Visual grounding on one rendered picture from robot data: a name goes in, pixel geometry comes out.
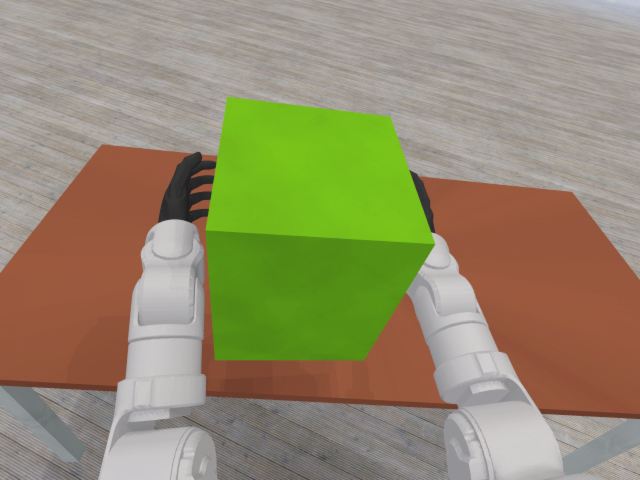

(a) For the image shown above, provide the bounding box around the left robot hand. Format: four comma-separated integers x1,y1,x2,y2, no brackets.
158,152,216,223

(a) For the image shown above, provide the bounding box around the right robot forearm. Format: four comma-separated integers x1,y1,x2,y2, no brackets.
406,232,563,469

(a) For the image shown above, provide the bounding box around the carton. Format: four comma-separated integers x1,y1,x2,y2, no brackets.
206,97,435,360

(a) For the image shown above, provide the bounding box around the left robot forearm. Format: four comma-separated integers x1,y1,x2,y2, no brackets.
98,219,206,480

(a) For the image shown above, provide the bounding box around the table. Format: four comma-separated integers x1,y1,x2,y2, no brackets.
0,144,640,475

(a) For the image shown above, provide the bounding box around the robot left upper arm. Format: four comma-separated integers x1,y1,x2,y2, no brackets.
100,426,217,480

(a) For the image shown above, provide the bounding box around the right robot hand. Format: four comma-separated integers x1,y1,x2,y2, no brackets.
409,170,436,234

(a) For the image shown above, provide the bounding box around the robot right upper arm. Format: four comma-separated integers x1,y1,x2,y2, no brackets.
444,400,607,480

